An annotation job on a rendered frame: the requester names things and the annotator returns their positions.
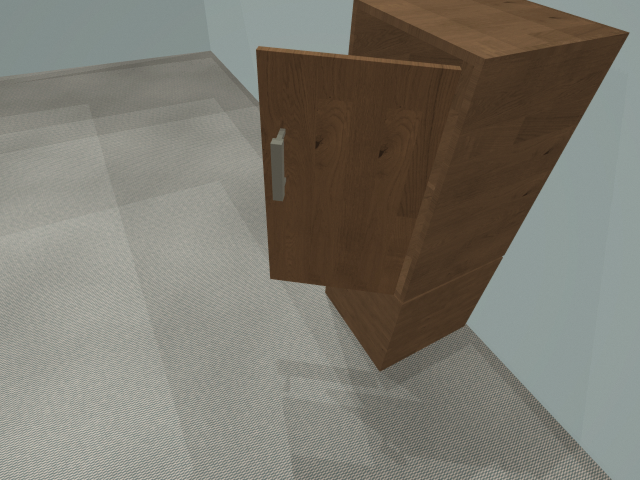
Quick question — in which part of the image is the handle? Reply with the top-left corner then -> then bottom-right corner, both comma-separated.
270,128 -> 286,201

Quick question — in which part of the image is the cupboard door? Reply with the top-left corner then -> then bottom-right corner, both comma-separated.
256,46 -> 462,295

